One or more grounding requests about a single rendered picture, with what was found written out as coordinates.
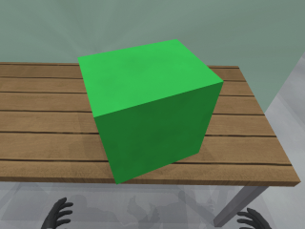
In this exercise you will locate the carton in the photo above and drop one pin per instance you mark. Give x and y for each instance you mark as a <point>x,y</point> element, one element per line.
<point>152,104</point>

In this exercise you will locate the table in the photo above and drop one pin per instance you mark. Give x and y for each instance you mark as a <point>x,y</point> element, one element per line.
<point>48,134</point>

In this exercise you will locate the left robot hand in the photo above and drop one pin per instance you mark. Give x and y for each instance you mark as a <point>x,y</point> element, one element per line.
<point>51,221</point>

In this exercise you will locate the right robot hand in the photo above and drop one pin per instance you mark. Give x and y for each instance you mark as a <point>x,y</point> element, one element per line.
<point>257,222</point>

